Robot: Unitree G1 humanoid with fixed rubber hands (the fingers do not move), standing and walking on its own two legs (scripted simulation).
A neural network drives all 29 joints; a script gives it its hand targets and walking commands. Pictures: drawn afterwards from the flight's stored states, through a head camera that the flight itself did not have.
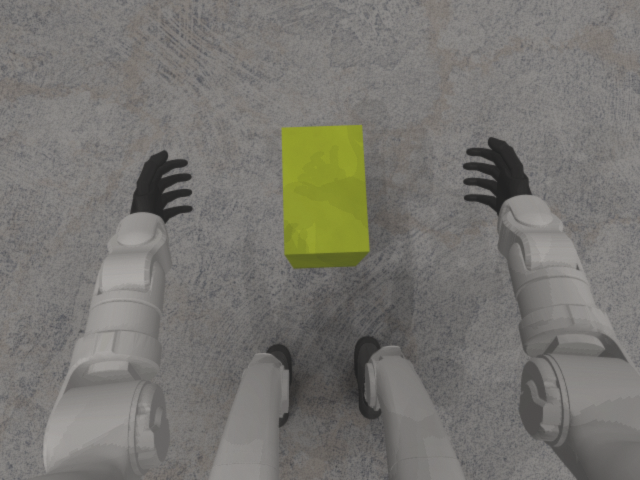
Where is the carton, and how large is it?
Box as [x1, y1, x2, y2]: [282, 125, 369, 268]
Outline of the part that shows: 361,125 282,128 284,254 294,268 355,265 369,251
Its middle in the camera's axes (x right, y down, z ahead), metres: +0.01 -0.09 +0.94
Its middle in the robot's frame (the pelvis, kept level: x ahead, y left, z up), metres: +0.54 -0.01 -0.55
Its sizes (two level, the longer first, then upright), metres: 0.273 0.172 0.297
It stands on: the floor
